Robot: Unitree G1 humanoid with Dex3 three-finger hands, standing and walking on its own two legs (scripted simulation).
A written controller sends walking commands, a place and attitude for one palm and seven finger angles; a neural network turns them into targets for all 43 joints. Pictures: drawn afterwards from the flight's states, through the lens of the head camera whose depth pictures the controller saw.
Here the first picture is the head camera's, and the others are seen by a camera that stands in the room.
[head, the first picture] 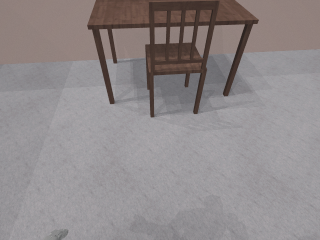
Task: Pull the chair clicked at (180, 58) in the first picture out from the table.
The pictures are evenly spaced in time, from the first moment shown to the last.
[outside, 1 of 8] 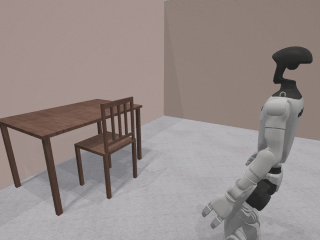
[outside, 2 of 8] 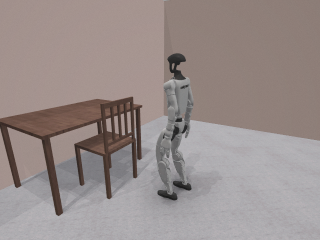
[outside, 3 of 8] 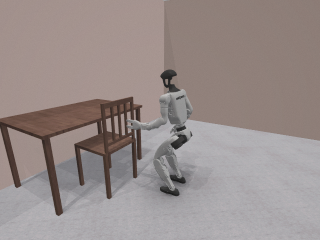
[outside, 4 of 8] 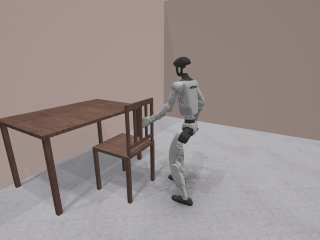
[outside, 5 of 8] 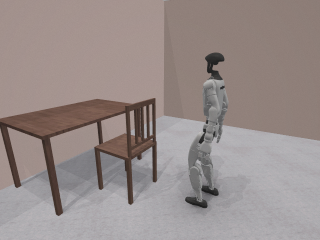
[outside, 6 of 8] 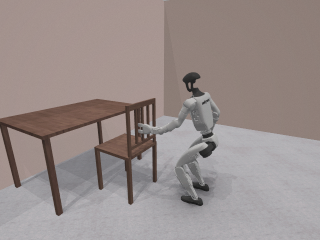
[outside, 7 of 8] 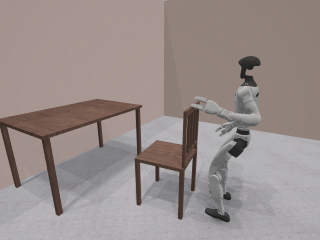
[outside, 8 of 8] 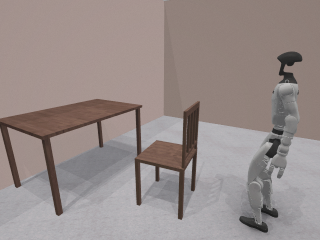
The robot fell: no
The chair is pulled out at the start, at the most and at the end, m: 0.00 0.66 0.66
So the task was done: yes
